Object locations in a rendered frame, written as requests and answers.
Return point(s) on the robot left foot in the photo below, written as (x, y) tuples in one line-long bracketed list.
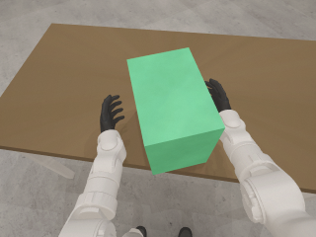
[(142, 230)]

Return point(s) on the right robot forearm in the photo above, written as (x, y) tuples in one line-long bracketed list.
[(243, 152)]

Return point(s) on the carton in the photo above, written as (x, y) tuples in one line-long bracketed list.
[(179, 122)]

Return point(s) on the robot left hand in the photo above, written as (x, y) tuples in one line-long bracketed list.
[(107, 120)]

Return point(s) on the left robot forearm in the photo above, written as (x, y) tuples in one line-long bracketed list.
[(99, 199)]

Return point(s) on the left robot upper arm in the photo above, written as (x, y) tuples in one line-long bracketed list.
[(91, 227)]

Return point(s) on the right robot upper arm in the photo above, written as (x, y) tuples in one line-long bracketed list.
[(273, 199)]

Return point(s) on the table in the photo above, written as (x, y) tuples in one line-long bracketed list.
[(53, 105)]

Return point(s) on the robot left shin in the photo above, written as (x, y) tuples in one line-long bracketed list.
[(135, 230)]

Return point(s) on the robot right hand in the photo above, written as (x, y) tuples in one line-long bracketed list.
[(218, 95)]

